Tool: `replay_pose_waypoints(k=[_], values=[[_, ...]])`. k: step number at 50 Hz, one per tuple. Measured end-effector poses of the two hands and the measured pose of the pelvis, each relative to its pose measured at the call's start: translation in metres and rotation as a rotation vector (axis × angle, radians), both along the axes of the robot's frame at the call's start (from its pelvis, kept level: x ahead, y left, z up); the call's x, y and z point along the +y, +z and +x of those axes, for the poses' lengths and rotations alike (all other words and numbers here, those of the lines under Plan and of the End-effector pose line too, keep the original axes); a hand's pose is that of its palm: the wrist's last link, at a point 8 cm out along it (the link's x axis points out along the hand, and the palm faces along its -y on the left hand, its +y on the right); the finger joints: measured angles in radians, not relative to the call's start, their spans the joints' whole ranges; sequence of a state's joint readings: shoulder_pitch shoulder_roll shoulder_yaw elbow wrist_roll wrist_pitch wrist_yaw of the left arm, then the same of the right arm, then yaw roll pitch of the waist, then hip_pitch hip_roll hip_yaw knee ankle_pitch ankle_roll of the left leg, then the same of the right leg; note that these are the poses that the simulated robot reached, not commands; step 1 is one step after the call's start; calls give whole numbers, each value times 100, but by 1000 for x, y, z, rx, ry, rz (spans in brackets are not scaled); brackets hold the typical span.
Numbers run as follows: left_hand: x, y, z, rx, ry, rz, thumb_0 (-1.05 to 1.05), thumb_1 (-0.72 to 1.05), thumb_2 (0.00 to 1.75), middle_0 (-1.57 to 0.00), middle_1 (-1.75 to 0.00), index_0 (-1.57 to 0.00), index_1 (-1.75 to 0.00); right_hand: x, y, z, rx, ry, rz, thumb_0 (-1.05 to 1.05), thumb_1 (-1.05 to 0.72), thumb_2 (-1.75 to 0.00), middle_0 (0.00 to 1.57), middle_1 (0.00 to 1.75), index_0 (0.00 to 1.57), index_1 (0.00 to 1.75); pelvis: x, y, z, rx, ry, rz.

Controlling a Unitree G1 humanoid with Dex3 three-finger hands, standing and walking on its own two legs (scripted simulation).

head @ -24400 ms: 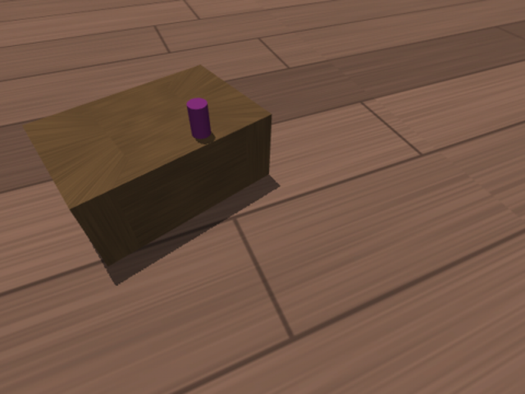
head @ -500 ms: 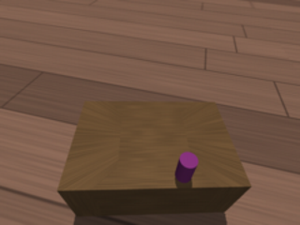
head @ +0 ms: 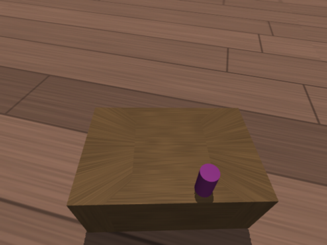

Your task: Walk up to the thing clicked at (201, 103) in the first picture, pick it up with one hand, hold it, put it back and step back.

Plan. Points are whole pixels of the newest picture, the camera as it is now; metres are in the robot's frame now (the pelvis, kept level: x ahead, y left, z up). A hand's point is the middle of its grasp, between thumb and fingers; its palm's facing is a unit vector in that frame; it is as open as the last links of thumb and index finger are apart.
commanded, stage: home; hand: right
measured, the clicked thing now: (206, 181) +0.45 -0.20 -0.32
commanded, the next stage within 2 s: stand in 0.40 s
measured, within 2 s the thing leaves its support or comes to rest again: neither
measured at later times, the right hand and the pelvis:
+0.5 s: hand out of the picture +0.08 -0.26 -0.15, palm faces -0.04 +0.93 -0.36, open 17.6 cm; pelvis +0.01 +0.00 +0.00, yaw +1 degrees
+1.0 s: hand out of the picture +0.09 -0.26 -0.16, palm faces -0.05 +0.94 -0.35, open 8.6 cm; pelvis +0.02 -0.01 +0.00, yaw +1 degrees
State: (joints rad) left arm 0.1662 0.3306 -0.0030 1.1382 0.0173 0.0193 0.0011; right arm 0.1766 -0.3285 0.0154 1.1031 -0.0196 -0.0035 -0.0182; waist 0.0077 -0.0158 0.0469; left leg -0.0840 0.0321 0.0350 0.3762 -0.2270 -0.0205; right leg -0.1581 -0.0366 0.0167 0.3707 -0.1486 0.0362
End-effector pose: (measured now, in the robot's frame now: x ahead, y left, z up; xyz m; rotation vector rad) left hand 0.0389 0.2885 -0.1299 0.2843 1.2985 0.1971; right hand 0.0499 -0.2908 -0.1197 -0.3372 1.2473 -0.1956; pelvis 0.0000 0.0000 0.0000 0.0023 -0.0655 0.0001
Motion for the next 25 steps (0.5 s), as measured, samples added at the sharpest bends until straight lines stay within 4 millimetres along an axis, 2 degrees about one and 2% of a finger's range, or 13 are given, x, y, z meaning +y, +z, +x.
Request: replay_pose_waypoints(k=[11, 25], values=[[-2, 3, 20, -34, -9, 2, 0, 90, 90, -20, -30, -21, -31, -2, 2, 21, -27, 10, 2, 0, 57, -3, 5, 4, 5, 5, -1, 1, 6, 5, 4, -2], [-2, 7, 35, -53, -10, 7, 0, 90, 90, -20, -30, -21, -31, -9, 3, 25, -10, 5, -6, 0, 57, -3, 5, 4, 5, 5, -4, 2, 11, 11, 11, -3]])
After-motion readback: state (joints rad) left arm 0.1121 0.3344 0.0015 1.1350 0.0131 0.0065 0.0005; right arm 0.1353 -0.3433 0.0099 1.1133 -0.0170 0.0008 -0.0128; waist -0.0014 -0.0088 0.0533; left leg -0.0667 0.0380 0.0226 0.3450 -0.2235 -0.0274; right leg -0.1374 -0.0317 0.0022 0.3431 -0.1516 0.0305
